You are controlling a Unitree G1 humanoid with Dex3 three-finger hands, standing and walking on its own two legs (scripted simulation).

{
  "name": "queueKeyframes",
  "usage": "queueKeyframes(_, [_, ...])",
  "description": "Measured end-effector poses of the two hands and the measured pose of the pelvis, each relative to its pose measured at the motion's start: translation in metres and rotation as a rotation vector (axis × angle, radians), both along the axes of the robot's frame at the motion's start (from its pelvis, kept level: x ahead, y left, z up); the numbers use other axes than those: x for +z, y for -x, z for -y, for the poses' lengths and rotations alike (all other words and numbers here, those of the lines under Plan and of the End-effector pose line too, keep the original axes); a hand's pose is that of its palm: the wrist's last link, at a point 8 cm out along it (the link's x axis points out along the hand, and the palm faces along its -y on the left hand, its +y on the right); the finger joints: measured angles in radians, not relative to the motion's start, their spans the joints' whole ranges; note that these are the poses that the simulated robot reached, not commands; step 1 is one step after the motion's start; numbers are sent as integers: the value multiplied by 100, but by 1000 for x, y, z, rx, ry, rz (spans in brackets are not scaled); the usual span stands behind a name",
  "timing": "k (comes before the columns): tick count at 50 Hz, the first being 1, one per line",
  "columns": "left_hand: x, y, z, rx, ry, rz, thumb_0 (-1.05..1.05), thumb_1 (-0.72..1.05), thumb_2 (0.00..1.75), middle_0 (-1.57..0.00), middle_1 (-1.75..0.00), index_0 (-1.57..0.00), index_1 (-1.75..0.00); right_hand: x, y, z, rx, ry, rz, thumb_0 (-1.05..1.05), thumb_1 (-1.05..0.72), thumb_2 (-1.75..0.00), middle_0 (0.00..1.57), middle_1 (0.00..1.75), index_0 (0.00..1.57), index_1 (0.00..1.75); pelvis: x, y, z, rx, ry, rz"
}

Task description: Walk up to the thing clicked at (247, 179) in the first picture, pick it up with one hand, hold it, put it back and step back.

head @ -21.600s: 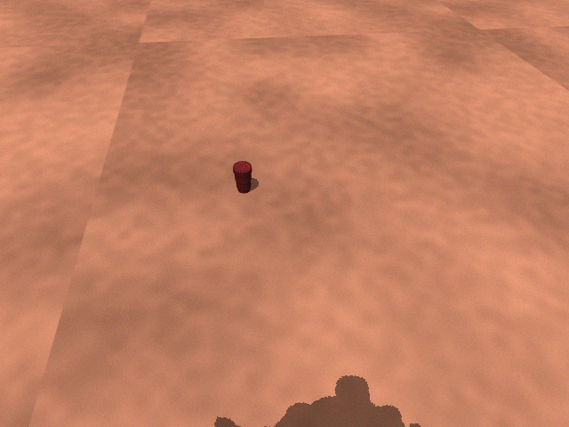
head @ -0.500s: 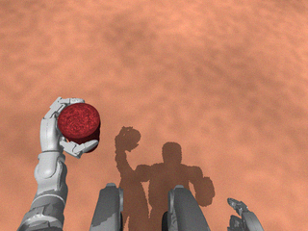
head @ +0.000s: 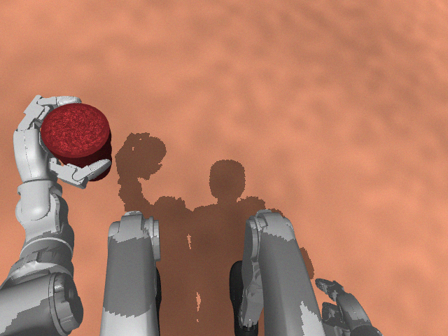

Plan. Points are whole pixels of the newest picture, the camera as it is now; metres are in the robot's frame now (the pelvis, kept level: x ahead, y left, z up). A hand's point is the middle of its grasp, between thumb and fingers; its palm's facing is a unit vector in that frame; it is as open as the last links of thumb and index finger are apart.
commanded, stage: crouch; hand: left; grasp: from the side
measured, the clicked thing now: (86, 150) +0.43 +0.23 -0.08
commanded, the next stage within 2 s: lower in 0.80 s
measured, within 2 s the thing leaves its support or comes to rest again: neither
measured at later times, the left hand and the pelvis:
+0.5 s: hand (90, 148) +0.46 +0.25 -0.15, palm faces +0.22 -0.98 -0.01, open 11.9 cm; pelvis +0.00 +0.00 -0.08, yaw -4 degrees
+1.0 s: hand (96, 153) +0.47 +0.25 -0.20, palm faces +0.19 -0.98 -0.01, open 11.9 cm; pelvis +0.00 +0.01 -0.11, yaw -7 degrees
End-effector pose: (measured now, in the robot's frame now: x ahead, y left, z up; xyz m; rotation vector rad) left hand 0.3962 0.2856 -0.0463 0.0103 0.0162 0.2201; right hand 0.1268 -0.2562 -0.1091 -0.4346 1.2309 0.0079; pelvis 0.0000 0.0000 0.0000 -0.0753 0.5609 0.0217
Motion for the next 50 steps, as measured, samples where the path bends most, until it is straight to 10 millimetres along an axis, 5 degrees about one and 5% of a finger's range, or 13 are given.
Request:
queueKeyframes(16, [-74,-26,-4,-7,15,-15,2,-57,106,-68,-96,-59,-96,-57,58,11,-22,52,-142,1,-92,-91,20,30,20,30,-66,8,-1,-25,27,58])
queueKeyframes(50, [-154,-42,-14,-25,6,-28,2,-57,105,-68,-95,-59,-95,-68,37,12,127,165,-172,1,-93,-91,20,30,21,30,-107,4,-9,-64,103,146])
